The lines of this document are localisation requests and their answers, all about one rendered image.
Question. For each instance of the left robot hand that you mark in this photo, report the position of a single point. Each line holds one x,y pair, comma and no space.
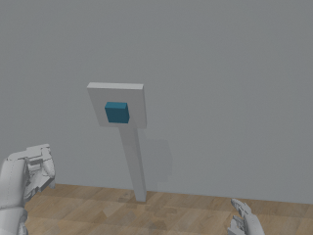
15,172

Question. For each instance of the right robot hand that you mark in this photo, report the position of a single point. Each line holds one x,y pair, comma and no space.
249,225

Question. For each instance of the robot left forearm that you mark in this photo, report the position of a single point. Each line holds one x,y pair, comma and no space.
12,221

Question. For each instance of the button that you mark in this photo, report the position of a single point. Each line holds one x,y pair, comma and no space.
117,112

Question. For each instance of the panel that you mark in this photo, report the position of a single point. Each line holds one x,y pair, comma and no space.
134,95

